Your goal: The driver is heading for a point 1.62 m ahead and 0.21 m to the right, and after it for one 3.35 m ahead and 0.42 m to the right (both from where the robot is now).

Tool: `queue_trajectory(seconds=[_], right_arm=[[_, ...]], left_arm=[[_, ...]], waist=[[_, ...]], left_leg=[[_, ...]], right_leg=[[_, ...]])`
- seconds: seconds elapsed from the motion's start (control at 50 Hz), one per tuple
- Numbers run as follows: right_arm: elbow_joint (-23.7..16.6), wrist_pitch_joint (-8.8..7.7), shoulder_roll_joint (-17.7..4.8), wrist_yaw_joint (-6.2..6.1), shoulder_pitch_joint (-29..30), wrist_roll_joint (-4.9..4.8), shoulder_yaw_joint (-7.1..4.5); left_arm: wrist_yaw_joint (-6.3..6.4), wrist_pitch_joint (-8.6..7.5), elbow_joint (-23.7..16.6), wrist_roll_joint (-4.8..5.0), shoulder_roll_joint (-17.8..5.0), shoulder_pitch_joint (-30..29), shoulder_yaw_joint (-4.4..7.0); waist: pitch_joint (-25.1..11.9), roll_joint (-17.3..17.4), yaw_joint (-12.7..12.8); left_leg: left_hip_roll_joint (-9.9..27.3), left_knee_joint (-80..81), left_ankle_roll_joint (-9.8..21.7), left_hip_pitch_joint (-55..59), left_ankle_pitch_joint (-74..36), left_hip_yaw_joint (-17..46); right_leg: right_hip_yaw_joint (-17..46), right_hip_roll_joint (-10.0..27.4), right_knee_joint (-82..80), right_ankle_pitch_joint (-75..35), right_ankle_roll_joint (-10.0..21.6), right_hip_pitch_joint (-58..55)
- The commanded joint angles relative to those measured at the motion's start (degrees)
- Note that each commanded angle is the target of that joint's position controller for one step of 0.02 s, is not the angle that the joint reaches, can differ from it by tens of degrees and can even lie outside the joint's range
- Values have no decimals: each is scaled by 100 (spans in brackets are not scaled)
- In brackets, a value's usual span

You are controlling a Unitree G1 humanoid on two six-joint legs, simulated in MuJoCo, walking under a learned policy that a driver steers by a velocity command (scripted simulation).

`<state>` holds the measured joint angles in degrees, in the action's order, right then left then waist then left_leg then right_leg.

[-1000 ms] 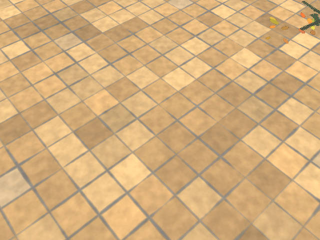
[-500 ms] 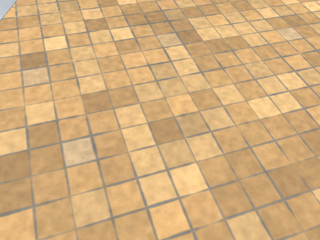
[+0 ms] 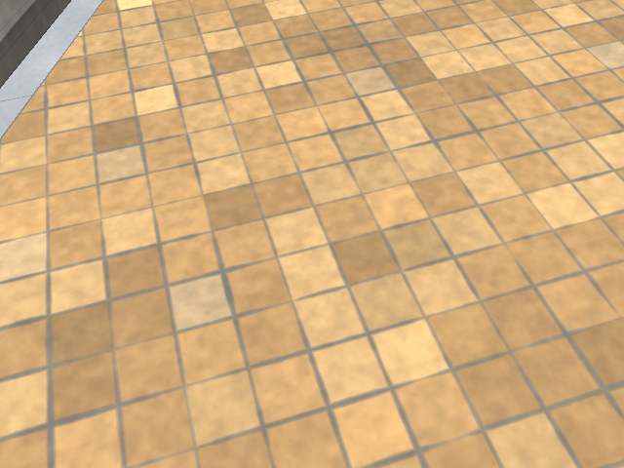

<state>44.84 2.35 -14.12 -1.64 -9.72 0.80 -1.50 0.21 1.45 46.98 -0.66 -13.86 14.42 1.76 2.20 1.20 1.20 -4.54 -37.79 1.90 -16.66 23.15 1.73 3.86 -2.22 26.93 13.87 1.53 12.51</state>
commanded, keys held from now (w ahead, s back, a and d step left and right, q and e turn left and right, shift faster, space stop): e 0.56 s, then no key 0.02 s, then q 0.42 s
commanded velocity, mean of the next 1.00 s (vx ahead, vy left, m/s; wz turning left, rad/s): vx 0.00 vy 0.00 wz -0.25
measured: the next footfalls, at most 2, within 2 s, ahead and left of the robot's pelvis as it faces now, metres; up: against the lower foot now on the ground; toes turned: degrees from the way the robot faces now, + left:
left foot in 0.22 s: +0.03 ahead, +0.11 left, +0.00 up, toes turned -11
right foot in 0.66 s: -0.04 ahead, -0.09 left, +0.00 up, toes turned -22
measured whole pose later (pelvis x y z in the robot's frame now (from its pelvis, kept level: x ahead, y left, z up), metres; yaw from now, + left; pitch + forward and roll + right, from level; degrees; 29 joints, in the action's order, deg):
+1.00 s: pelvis -0.05 +0.01 +0.00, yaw -14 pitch -1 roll +0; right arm 49.3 4.7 -16.2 1.0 -16.0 0.8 -3.8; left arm 2.2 1.6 46.4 -1.3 -12.6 6.7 0.9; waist 4.8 1.7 -1.9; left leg 0.7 -51.7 -2.0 -20.1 25.8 -0.4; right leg -8.4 0.1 24.3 14.1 3.6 9.0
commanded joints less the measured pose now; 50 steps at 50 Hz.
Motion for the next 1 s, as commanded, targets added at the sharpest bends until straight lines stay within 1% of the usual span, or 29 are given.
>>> queue_trajectory(seconds=[0.02, 0.06, 0.14, 0.18, 0.2, 0.22, 0.24, 0.26, 0.28, 0.3, 0.34, 0.36, 0.42, 0.46, 0.54, 0.6, 0.62, 0.64, 0.66, 0.68, 0.7, 0.72, 0.74, 0.76, 0.78, 0.82, 0.86, 0.92, 1.0], right_arm=[[-392, -48, -632, 2, 40, -18, -228], [-399, -63, -523, -10, 46, -27, -197], [-470, -109, -498, -42, -35, -81, -168], [-365, -154, -502, -82, -481, -65, -174], [-311, -190, -637, -124, -691, -18, -213], [-343, -212, -1144, -175, -764, 73, -312], [-503, -159, -1758, -140, -307, 94, -443], [-536, -154, -1395, -99, -309, 149, -369], [-594, -171, -990, -80, -66, 110, -241], [-651, -175, -827, -74, 193, 101, -187], [-661, -216, -823, -109, 198, 83, -180], [-622, -217, -838, -106, 29, 86, -189], [-468, -217, -955, -105, -488, 66, -247], [-418, -214, -1027, -84, -592, 73, -283], [-397, -209, -1145, 15, -465, 100, -336], [-300, -183, -1215, 80, -491, 80, -365], [-263, -162, -1199, 99, -407, 35, -352], [-215, -139, -1123, 112, -371, -12, -321], [-223, -131, -754, 142, -547, -14, -207], [-412, -104, -119, 171, -636, 1, -13], [-213, 23, -460, 112, -466, -8, -80], [-150, 70, -535, 147, -494, -92, -105], [-48, 64, -633, 166, -499, -99, -146], [45, 50, -797, 179, -554, -47, -217], [155, 41, -899, 191, -727, 12, -269], [254, 47, -843, 192, -867, -6, -298], [238, 95, -745, 194, -784, -36, -309], [141, 156, -660, 227, -559, -11, -319], [-16, 171, -504, 287, -398, 4, -280]], left_arm=[[58, -37, -270, 9, -1184, -13, 358], [57, 29, -276, 23, -1152, -61, 411], [-8, 132, -312, 4, -1178, -206, 498], [-45, 173, -390, 38, -1203, -529, 523], [-39, 165, -443, 75, -1120, -616, 504], [-38, 136, -508, 83, -811, -423, 430], [6, 116, -606, 64, -640, -316, 398], [26, 128, -499, -108, -1077, -377, 478], [-9, 151, -373, -76, -1103, -287, 530], [-59, 192, -273, -59, -1054, -126, 532], [-182, 253, -231, -56, -967, -33, 496], [-215, 266, -255, -44, -943, -129, 473], [-265, 294, -442, -27, -866, -541, 409], [-288, 315, -534, -16, -810, -684, 369], [-314, 321, -689, 48, -716, -780, 300], [-278, 276, -734, 78, -661, -686, 263], [-239, 238, -660, 51, -581, -479, 236], [-179, 171, -570, -25, -576, -268, 210], [-107, 70, -533, -157, -867, -113, 232], [-61, -18, -685, -102, -1268, -404, 224], [11, -66, -469, -59, -897, -153, 148], [42, -94, -444, -87, -566, -537, 9], [86, -92, -450, -102, -498, -859, -34], [152, -92, -446, -87, -622, -973, -15], [198, -85, -404, -44, -758, -896, 22], [201, -40, -350, 18, -881, -682, 77], [206, -8, -357, 5, -824, -688, 94], [238, 1, -310, -50, -745, -641, 117], [213, -42, -239, -85, -818, -577, 187]], waist=[[-141, -960, -67], [-261, -836, -42], [-471, -1043, 3], [-538, -1020, -264], [-542, -853, -363], [-530, 147, -253], [-347, 1480, -128], [-251, 769, -167], [-148, 331, 19], [-53, 288, 163], [-97, 649, 135], [-119, 656, 20], [-189, 647, -289], [-220, 690, -365], [-288, 841, -356], [-380, 908, -323], [-413, 801, -159], [-414, 564, 17], [-662, -312, -7], [-565, -1475, -206], [-657, -981, 123], [-365, -903, -127], [-103, -909, -206], [-49, -1032, -244], [-112, -1049, -234], [-283, -766, -182], [-195, -688, -141], [-5, -801, -50], [-118, -814, -18]], left_leg=[[115, -1062, -145, -772, 468, 129], [100, -914, -269, -837, 380, 57], [17, 23, -286, -280, 168, -32], [-60, 1197, -206, 522, -467, -111], [124, 1912, -141, 1085, -838, 56], [1299, 2585, 107, 1522, -288, 1220], [2552, 2796, 805, 1126, -737, 2596], [2730, 2610, 1160, 698, -1358, 2478], [2390, 2501, 1120, 461, -1708, 1923], [2028, 2400, 955, 398, -2001, 1337], [1664, 2222, 818, 776, -2633, 685], [1636, 2151, 838, 971, -2844, 546], [1902, 1996, 1026, 1619, -3247, 505], [2027, 1926, 1071, 1742, -3359, 419], [2076, 1712, 1002, 1373, -3639, 31], [2073, 1399, 935, 1173, -3866, -13], [1968, 1173, 822, 1009, -3742, -89], [1837, 904, 558, 650, -3380, -209], [1493, 220, 176, -98, -2234, -497], [675, -161, -197, -923, 760, -814], [878, -527, -202, -123, 1046, -96], [791, -602, -182, -114, 838, 32], [719, -610, -180, -188, 558, 125], [599, -759, -182, -317, 315, 90], [486, -1064, -211, -407, 236, 66], [382, -1722, -289, -591, 313, 41], [430, -2019, -375, -778, 314, -10], [509, -1812, -442, -997, 244, -130], [583, -1140, -348, -752, 348, -316]], right_leg=[[1856, 1488, -896, -2263, 1159, -445], [1713, 1244, -772, -2186, 1073, -595], [1924, 1065, -642, -1948, 931, -423], [1967, 847, -431, -1698, 664, -24], [1890, 620, -235, -1054, 380, 421], [1363, 119, 591, 174, 55, 1118], [187, -755, 1662, 1740, -159, 1858], [299, -241, 2819, 1856, -153, 1721], [345, -213, 3265, 1570, -116, 1557], [243, -159, 3588, 1259, -138, 1506], [40, -111, 3753, 957, -257, 1695], [-52, -101, 3653, 930, -331, 1762], [-161, -6, 3141, 1036, -457, 1955], [-257, 69, 2739, 1143, -448, 1827], [-616, 107, 1853, 1260, -287, 1022], [-734, -5, 1024, 1173, -114, 448], [-757, -67, 301, 685, -25, 46], [-627, -21, -800, -304, 47, -547], [497, 867, -1422, -677, 163, -1482], [1974, 2410, -1361, -2705, 765, -1434], [1420, 2382, -1100, -2799, 1250, -738], [992, 2069, -1154, -2604, 1208, -611], [626, 1773, -1214, -2337, 987, -497], [369, 1560, -1150, -2565, 829, -643], [147, 1491, -967, -3282, 829, -809], [-29, 1622, -800, -3779, 942, -1015], [-99, 1706, -890, -3124, 1040, -934], [-117, 1738, -1018, -2117, 1111, -884], [-205, 1873, -868, -1985, 1186, -868]])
